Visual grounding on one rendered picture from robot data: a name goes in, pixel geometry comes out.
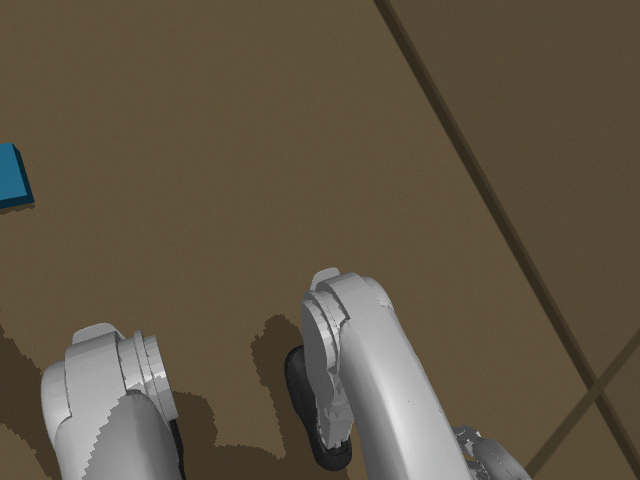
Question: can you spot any left robot foot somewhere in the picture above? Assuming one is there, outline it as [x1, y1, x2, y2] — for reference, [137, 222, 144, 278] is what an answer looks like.
[169, 419, 186, 480]

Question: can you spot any right robot hand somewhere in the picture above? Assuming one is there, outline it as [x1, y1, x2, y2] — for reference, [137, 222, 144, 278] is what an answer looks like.
[451, 425, 532, 480]

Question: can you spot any small box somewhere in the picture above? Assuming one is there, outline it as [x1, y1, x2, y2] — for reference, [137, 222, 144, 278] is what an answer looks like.
[0, 142, 35, 209]

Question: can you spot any right robot foot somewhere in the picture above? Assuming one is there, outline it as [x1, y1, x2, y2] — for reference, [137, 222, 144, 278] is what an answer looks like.
[284, 345, 352, 471]

